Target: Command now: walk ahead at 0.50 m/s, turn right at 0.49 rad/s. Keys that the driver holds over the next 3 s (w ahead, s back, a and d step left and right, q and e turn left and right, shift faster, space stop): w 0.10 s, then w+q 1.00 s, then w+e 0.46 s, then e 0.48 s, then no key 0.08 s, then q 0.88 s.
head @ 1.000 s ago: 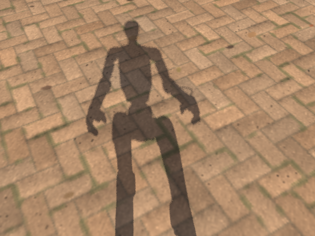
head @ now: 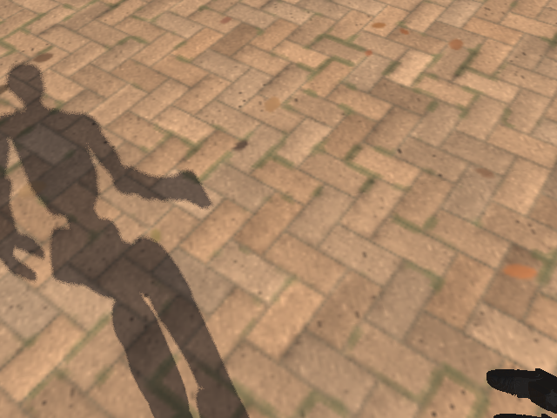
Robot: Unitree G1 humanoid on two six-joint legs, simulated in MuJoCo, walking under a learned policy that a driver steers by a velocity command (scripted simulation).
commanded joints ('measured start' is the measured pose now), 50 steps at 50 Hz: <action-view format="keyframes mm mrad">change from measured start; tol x32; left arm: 1 9 149 41 -40 4 -2 9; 22 -334 69 -11 -155 17 -77 -35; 28 61 223 54 -66 35 -59 -16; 50 -28 231 60 52 -2 -19 9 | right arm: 1 -13 -127 -46 -65 8 -27 9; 5 371 -273 -102 41 -20 -22 10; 50 116 -129 -75 -97 17 79 50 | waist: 1 -44 -163 -49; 5 -114 338 -373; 9 -135 -2 -31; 25 -61 64 -65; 28 -6 -353 -293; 50 -135 -125 -80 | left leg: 1 158 -24 24 -40 -55 42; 3 424 9 27 -82 -69 117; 5 929 357 -654 -195 -406 350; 23 389 134 -243 -262 -168 241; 29 -227 -19 -49 680 -552 81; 42 -88 66 66 235 -14 60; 50 218 -84 214 66 -210 194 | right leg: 1 -15 -264 219 -9 270 -108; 7 -666 -102 -6 892 -125 48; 21 -305 -121 -126 125 320 119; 29 317 -518 465 -141 -231 -148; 50 174 -388 -377 116 1025 -14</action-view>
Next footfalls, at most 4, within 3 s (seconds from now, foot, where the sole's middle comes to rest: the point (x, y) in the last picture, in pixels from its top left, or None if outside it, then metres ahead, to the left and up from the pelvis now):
0.06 left None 0.22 0.14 -0.77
0.52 right None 0.44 -0.11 -0.77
1.02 left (241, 330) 0.66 0.22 -0.77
1.56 right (284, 216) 1.03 0.14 -0.77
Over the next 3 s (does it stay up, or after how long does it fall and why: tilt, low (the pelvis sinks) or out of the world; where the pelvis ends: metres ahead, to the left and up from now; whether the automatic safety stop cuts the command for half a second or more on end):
stays up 1.04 0.28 0.01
